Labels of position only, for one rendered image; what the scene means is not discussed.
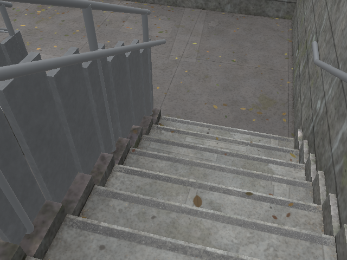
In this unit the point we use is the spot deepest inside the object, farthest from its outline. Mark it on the stairs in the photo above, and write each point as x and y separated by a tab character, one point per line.
197	191

